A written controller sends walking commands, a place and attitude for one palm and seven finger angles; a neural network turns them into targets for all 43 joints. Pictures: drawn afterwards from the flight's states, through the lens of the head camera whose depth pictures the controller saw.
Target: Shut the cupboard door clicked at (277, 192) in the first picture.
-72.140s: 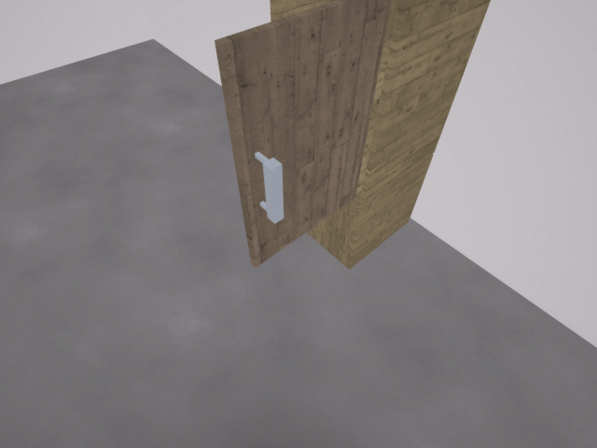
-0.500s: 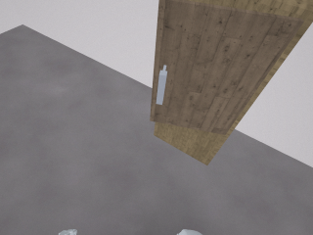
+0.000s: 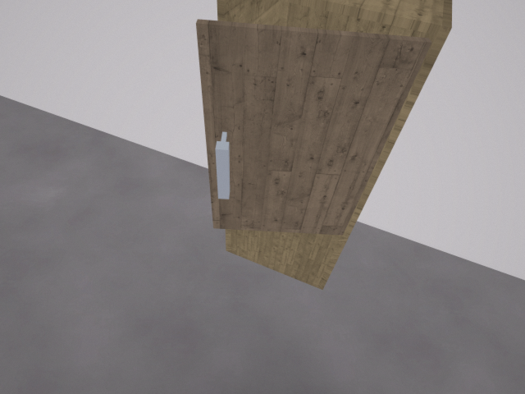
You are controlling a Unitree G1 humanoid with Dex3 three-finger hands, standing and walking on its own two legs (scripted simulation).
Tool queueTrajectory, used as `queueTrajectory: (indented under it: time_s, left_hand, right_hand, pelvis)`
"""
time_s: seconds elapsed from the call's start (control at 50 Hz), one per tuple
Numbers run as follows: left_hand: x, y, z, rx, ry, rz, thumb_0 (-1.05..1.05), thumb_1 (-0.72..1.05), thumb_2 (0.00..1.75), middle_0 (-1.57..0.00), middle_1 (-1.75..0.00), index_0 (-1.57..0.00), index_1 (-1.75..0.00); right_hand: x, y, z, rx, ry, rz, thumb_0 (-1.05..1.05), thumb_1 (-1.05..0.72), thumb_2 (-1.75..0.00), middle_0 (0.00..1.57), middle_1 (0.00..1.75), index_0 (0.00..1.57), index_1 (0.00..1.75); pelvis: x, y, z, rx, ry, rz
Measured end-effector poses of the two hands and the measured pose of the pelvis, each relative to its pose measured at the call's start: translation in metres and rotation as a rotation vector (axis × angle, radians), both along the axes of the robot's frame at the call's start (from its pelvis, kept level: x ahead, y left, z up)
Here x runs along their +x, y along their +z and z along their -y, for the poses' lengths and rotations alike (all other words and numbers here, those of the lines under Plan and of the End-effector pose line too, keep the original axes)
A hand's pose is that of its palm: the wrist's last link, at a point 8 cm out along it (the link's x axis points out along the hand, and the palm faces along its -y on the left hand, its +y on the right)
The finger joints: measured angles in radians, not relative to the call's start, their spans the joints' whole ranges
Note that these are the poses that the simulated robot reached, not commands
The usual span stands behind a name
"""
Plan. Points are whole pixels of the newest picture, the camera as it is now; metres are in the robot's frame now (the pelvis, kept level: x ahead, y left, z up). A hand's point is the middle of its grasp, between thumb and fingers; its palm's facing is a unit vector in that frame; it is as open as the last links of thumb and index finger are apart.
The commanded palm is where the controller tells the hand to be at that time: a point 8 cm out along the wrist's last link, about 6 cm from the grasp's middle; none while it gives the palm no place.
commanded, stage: take the last steps up to it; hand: left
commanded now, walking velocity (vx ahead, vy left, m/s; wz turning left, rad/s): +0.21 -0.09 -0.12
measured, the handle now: (224, 165) +0.60 +0.11 -0.04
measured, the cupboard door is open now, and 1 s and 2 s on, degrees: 21 21 21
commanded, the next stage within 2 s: come to a stop and stand still in 0.28 s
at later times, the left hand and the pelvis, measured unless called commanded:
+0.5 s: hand (206, 374) +0.19 +0.10 -0.15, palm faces -0.01 -0.98 -0.22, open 7.2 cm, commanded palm none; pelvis +0.12 -0.08 +0.01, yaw -1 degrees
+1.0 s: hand (203, 383) +0.18 +0.10 -0.17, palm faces -0.03 -0.96 -0.29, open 7.4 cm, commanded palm none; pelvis +0.12 -0.10 -0.01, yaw -3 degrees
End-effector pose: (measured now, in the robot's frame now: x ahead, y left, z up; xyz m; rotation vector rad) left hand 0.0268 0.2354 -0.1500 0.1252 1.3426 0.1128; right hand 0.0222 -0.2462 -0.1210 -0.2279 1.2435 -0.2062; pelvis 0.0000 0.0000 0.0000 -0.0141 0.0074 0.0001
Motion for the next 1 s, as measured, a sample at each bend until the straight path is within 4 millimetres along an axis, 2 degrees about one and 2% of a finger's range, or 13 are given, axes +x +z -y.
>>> queueTrajectory:
  time_s: [0.06,0.12,0.22,0.28,0.34,0.42,0.5,0.6,0.68,0.74,0.82,0.9,1.0]
  left_hand:
    - [0.021,0.007,0.001,-0.006,-0.025,-0.001,0.01,0.91,0.90,-0.20,-0.30,-0.20,-0.29]
    - [0.051,0.016,0.008,-0.005,-0.039,0.036,0.01,0.91,0.90,-0.20,-0.30,-0.20,-0.29]
    - [0.106,0.024,0.030,0.010,-0.085,0.091,0.01,0.91,0.90,-0.20,-0.30,-0.20,-0.29]
    - [0.138,0.023,0.050,0.026,-0.114,0.118,0.01,0.91,0.90,-0.20,-0.30,-0.20,-0.29]
    - [0.159,0.017,0.068,0.046,-0.110,0.154,0.00,0.91,0.90,-0.20,-0.30,-0.20,-0.29]
    - [0.158,0.023,0.087,0.046,-0.068,0.125,0.00,0.91,0.90,-0.20,-0.30,-0.20,-0.29]
    - [0.155,0.027,0.089,0.067,-0.039,0.080,-0.01,0.94,0.90,-0.20,-0.30,-0.20,-0.30]
    - [0.152,0.019,0.089,0.054,-0.014,0.028,0.00,0.93,0.90,-0.20,-0.30,-0.20,-0.30]
    - [0.154,0.006,0.083,0.045,0.021,0.009,0.00,0.92,0.90,-0.20,-0.30,-0.20,-0.30]
    - [0.155,0.005,0.079,0.050,0.031,0.002,0.00,0.91,0.90,-0.20,-0.30,-0.20,-0.30]
    - [0.155,0.011,0.077,0.071,0.025,0.005,0.00,0.91,0.90,-0.20,-0.30,-0.20,-0.29]
    - [0.152,0.019,0.080,0.105,0.004,0.035,0.00,0.91,0.90,-0.20,-0.30,-0.20,-0.29]
    - [0.143,0.016,0.088,0.140,-0.062,0.098,0.00,0.91,0.90,-0.20,-0.30,-0.20,-0.29]
  right_hand:
    - [-0.011,0.007,-0.002,0.004,-0.031,-0.043,0.00,-0.91,-0.90,0.20,0.30,0.20,0.30]
    - [-0.024,0.011,0.000,0.018,-0.056,-0.114,0.00,-0.91,-0.90,0.20,0.30,0.20,0.30]
    - [-0.037,0.006,0.011,0.060,-0.114,-0.222,0.00,-0.91,-0.90,0.20,0.30,0.20,0.30]
    - [-0.034,-0.006,0.025,0.087,-0.150,-0.268,0.01,-0.90,-0.90,0.20,0.30,0.20,0.30]
    - [-0.019,-0.023,0.044,0.108,-0.158,-0.298,0.01,-0.90,-0.90,0.20,0.30,0.20,0.30]
    - [0.035,-0.019,0.064,0.092,-0.125,-0.240,0.01,-0.91,-0.90,0.20,0.30,0.20,0.30]
    - [0.103,-0.011,0.073,0.077,-0.075,-0.119,0.01,-0.91,-0.90,0.20,0.30,0.19,0.30]
    - [0.173,-0.007,0.069,0.074,-0.023,0.001,0.00,-0.91,-0.90,0.19,0.30,0.19,0.30]
    - [0.208,-0.005,0.062,0.054,0.020,0.054,0.00,-0.91,-0.90,0.19,0.30,0.19,0.30]
    - [0.221,-0.002,0.059,0.046,0.049,0.073,0.00,-0.91,-0.90,0.20,0.30,0.19,0.30]
    - [0.225,-0.001,0.063,0.046,0.060,0.087,0.00,-0.91,-0.90,0.20,0.30,0.20,0.30]
    - [0.216,-0.006,0.075,0.063,0.041,0.097,0.00,-0.91,-0.90,0.20,0.30,0.20,0.30]
    - [0.195,-0.018,0.095,0.080,-0.013,0.156,0.00,-0.91,-0.90,0.20,0.30,0.20,0.30]
  pelvis:
    - [0.012,0.008,0.004,0.000,-0.014,-0.001]
    - [0.025,0.015,0.011,-0.004,-0.023,-0.001]
    - [0.049,0.015,0.030,0.001,-0.036,-0.002]
    - [0.068,0.007,0.049,0.014,-0.043,0.000]
    - [0.086,-0.004,0.066,0.016,-0.040,0.005]
    - [0.105,0.005,0.076,0.012,-0.026,0.010]
    - [0.123,0.013,0.083,0.013,-0.023,0.000]
    - [0.140,0.010,0.080,0.001,-0.031,0.011]
    - [0.150,0.003,0.075,-0.004,-0.027,0.023]
    - [0.149,0.003,0.076,0.016,-0.030,0.017]
    - [0.140,0.005,0.080,0.010,-0.030,0.009]
    - [0.131,0.004,0.090,0.008,-0.038,0.006]
    - [0.121,-0.010,0.097,-0.001,-0.050,0.026]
